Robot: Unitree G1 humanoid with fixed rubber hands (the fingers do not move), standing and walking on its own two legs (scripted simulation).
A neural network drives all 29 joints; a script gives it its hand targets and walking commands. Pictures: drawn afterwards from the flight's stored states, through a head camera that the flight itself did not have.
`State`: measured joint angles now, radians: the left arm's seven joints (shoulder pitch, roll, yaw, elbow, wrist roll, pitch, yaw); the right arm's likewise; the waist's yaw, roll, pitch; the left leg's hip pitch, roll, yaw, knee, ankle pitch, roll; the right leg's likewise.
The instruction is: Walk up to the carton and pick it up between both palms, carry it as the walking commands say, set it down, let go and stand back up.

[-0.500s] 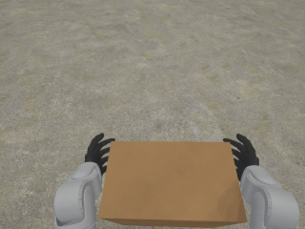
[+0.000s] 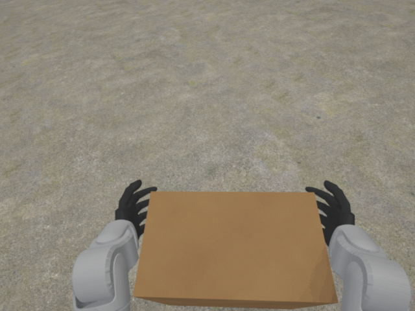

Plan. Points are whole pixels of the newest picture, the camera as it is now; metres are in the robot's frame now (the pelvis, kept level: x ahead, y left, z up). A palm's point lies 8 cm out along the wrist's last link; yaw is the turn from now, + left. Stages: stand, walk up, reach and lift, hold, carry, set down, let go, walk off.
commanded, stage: carry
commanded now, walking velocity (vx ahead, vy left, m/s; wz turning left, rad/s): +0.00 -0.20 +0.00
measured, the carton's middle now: (230, 258) +0.21 +0.00 +0.01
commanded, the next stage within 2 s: none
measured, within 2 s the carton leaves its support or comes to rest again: neither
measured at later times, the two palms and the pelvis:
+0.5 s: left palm (164, 275) +0.16 +0.10 +0.07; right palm (396, 266) +0.17 -0.24 +0.08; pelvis -0.07 -0.08 -0.01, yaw +4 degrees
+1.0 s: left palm (225, 302) +0.13 +0.00 +0.05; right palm out of the picture +0.15 -0.34 +0.07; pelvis -0.10 -0.18 -0.01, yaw +3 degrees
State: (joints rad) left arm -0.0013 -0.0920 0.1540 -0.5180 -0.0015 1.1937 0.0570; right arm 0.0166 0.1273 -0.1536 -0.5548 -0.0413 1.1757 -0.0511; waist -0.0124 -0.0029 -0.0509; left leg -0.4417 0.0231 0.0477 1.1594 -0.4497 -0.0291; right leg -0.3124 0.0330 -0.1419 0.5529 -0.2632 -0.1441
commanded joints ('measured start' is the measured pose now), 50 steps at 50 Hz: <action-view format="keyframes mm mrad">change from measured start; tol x64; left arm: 1 -343 -725 -691 -106 -245 -5 -114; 50 -435 -824 -840 -310 -286 -80 -94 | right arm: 1 -525 712 834 -161 331 22 68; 50 -381 778 797 -217 339 -67 120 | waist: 1 17 -142 -174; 50 4 277 -324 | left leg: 1 -153 45 54 -27 29 -41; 16 386 511 -379 -1003 50 239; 39 -52 38 111 -317 -51 -26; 45 589 490 -444 -701 1353 184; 50 503 367 -199 -646 956 157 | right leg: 1 243 -244 192 -239 393 52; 14 -28 -163 44 -276 637 433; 18 -274 -126 428 875 -312 201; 28 86 -111 42 -211 -72 127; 39 226 -238 158 -24 793 -33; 50 -324 -66 121 326 -216 134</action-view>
